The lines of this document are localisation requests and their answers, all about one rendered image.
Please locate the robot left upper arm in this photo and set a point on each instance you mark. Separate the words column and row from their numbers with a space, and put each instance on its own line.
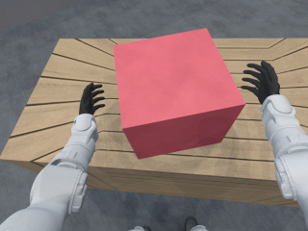
column 60, row 191

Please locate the robot right foot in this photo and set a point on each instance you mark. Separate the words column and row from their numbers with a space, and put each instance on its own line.
column 190, row 223

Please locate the left robot forearm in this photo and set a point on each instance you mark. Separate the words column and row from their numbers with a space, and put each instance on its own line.
column 79, row 149

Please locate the robot right upper arm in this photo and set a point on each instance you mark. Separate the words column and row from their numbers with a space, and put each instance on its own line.
column 291, row 172

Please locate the pedestal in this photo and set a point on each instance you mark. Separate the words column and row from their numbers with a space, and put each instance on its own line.
column 240, row 168

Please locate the carton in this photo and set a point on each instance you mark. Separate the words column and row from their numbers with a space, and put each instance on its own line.
column 175, row 93

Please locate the left robot hand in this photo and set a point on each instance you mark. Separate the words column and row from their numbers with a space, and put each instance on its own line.
column 87, row 101

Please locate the right robot hand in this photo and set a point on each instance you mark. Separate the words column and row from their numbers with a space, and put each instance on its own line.
column 268, row 81

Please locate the right robot forearm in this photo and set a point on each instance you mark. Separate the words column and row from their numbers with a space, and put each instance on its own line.
column 282, row 129

